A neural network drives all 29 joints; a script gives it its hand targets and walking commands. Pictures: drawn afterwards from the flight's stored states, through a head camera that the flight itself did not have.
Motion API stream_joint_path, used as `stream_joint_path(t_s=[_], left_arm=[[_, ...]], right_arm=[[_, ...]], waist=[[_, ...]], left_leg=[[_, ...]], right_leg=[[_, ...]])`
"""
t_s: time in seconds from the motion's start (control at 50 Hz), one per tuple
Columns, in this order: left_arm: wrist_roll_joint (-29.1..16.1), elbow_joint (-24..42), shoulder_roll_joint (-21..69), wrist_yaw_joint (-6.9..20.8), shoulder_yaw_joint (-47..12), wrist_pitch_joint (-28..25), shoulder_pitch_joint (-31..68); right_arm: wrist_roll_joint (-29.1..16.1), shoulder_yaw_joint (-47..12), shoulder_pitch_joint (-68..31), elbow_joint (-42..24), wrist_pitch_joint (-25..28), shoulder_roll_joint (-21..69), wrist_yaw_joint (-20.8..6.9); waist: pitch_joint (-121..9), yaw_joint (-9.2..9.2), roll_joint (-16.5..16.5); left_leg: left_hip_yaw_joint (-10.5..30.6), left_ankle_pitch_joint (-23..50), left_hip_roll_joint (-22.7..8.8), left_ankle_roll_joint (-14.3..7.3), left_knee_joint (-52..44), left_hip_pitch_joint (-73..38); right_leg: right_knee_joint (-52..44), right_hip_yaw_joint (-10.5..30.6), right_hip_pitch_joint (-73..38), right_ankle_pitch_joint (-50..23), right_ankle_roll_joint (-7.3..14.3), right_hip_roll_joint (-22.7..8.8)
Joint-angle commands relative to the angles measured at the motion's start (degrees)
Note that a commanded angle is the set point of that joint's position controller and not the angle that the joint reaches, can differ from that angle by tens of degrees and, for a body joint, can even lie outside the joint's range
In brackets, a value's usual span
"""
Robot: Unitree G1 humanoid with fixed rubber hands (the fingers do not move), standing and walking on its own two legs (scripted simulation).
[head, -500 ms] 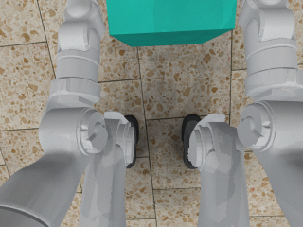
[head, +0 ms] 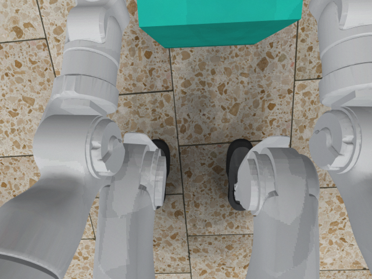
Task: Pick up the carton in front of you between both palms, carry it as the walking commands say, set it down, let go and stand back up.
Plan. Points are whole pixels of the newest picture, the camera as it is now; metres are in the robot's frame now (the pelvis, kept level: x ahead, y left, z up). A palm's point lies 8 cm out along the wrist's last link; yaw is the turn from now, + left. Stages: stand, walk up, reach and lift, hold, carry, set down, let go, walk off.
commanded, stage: set down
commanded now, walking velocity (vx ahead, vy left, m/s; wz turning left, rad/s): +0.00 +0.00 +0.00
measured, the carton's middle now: out of the picture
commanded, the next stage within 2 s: let go in 2.00 s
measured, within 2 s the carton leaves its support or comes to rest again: neither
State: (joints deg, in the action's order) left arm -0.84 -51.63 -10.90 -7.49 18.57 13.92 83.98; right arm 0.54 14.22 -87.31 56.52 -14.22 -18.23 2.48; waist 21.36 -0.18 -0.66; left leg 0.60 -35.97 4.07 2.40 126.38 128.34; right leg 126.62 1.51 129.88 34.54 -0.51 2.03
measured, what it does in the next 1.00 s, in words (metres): stands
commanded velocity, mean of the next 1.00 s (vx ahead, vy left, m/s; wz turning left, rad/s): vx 0.00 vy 0.00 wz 0.00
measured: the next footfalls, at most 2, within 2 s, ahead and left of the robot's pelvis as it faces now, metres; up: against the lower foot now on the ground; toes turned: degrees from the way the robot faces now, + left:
none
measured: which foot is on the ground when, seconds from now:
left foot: down 0.00-1.00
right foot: down 0.00-1.00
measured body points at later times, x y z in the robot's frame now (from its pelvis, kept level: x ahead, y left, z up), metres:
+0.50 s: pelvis -0.01 +0.00 -0.01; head +0.37 -0.02 +0.22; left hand +0.57 +0.14 -0.18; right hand +0.58 -0.18 -0.18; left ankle +0.10 +0.12 -0.34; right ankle +0.10 -0.12 -0.34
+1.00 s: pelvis +0.00 +0.00 -0.01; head +0.39 -0.02 +0.21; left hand +0.58 +0.18 -0.18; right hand +0.59 -0.22 -0.18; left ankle +0.10 +0.12 -0.34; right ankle +0.10 -0.12 -0.34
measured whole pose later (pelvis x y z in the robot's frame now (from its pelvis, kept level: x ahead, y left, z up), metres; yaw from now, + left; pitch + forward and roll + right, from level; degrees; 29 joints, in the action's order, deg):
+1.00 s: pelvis +0.00 +0.00 -0.01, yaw +0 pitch +34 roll +1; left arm -12.6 -62.9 -21.6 -7.2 7.7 5.2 88.4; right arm -11.8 3.6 -92.1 67.4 -5.2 -28.1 3.2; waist 27.6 0.3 -1.0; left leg 0.6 -37.9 4.2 2.7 129.7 125.7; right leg 130.0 1.4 127.3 36.6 -0.5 1.9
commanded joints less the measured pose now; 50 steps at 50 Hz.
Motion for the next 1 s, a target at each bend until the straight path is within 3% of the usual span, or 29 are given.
stream_joint_path(t_s=[0.0,0.36,0.6,0.66,0.7,0.72,0.78,0.82,0.88,0.98], left_arm=[[-4.72,4.85,48.15,15.07,-19.92,-1.41,36.15],[1.06,-5.30,40.11,17.63,-10.40,0.27,26.35],[3.36,-7.27,33.64,17.08,-6.53,-0.31,21.70],[4.49,-6.66,22.04,13.73,-3.40,-2.09,18.42],[6.30,-6.34,1.76,8.44,1.71,-4.67,13.68],[5.82,-4.86,-8.86,5.15,3.09,-6.53,13.52],[-0.59,-5.11,-16.64,0.39,-0.76,-9.53,19.56],[-5.46,-5.65,-17.32,-0.43,-4.88,-10.49,21.67],[-10.43,-4.79,-15.70,-0.03,-9.87,-10.76,22.18],[-13.21,-4.30,-15.23,0.24,-11.92,-9.42,20.16]], right_arm=[[-4.90,-16.75,-29.97,-4.07,1.18,51.07,-15.97],[2.05,-9.13,-20.44,6.08,-1.29,43.47,-18.15],[5.56,-5.93,-16.16,7.38,-1.10,37.37,-17.66],[6.48,-3.07,-14.54,6.42,0.97,25.50,-14.56],[6.68,1.30,-11.49,6.14,3.86,4.84,-9.09],[4.75,1.19,-12.26,3.84,5.86,-6.00,-5.41],[-2.64,-1.90,-21.25,1.02,9.39,-15.64,-0.08],[-6.96,-5.06,-22.85,1.67,10.56,-16.74,1.18],[-11.53,-9.72,-22.34,3.74,10.83,-15.37,1.09],[-13.61,-11.01,-20.66,5.09,9.77,-16.18,0.80]], waist=[[-62.98,-0.57,0.69],[-35.66,-0.76,1.56],[-29.83,-0.61,0.96],[-31.87,-0.45,0.89],[-35.33,-0.24,1.02],[-39.30,0.49,0.91],[-56.04,0.72,2.51],[-63.94,0.49,2.29],[-69.39,0.27,1.53],[-75.10,-0.25,1.28]], left_leg=[[-4.48,17.60,3.15,-1.39,-8.48,-30.68],[-3.80,5.42,2.91,-2.43,-8.18,-21.23],[-3.88,5.34,2.73,-1.90,-7.41,-22.18],[-4.32,7.68,2.15,-0.87,-7.11,-25.38],[-4.49,10.33,1.71,0.01,-7.13,-28.07],[-4.59,13.22,1.37,0.31,-7.03,-29.84],[-3.90,23.85,0.40,0.43,-5.50,-32.38],[-3.32,28.64,-0.18,0.04,-4.38,-33.77],[-3.26,30.63,-0.65,0.12,-4.28,-33.89],[-3.54,28.34,-0.81,0.28,-6.26,-36.89]], right_leg=[[-8.88,-4.01,-31.09,-16.83,1.07,3.49],[-9.65,-1.89,-26.63,-5.24,2.28,3.08],[-8.77,-1.46,-27.68,-5.42,1.49,2.77],[-8.48,-2.16,-29.21,-7.60,0.42,2.22],[-8.18,-2.83,-30.97,-9.68,-0.38,1.50],[-7.78,-2.45,-32.83,-12.46,-0.72,1.10],[-5.01,-1.34,-40.67,-25.76,-0.83,0.57],[-3.88,-1.12,-42.24,-31.13,-0.57,0.02],[-3.68,-1.29,-42.69,-32.94,-0.16,-0.45],[-5.53,-2.45,-43.24,-29.87,0.17,-0.62]])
